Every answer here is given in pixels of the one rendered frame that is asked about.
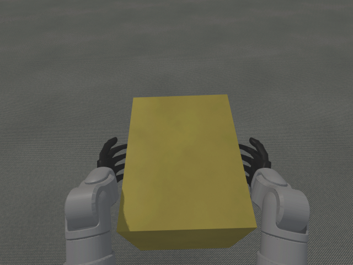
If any robot right hand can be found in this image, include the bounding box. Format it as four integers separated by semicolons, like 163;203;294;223
239;137;271;186

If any robot left hand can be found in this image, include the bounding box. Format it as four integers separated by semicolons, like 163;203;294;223
97;137;127;183

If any right robot forearm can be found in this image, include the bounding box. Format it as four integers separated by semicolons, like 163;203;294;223
250;168;311;265

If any carton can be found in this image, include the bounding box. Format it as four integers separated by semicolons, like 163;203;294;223
116;94;257;251

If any left robot forearm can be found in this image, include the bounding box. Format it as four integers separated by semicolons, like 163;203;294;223
63;167;119;265

